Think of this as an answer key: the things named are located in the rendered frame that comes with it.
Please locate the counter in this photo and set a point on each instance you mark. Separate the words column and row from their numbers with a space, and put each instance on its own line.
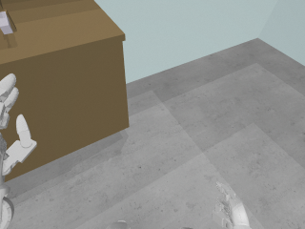
column 68, row 60

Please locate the robot right hand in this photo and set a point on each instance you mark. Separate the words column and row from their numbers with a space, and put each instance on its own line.
column 233, row 213

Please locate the tap lever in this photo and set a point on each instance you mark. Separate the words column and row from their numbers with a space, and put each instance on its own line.
column 5, row 23

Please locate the robot left hand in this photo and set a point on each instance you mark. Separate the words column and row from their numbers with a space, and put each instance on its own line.
column 22, row 148

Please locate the left robot forearm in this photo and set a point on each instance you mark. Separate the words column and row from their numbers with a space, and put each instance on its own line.
column 6, row 207

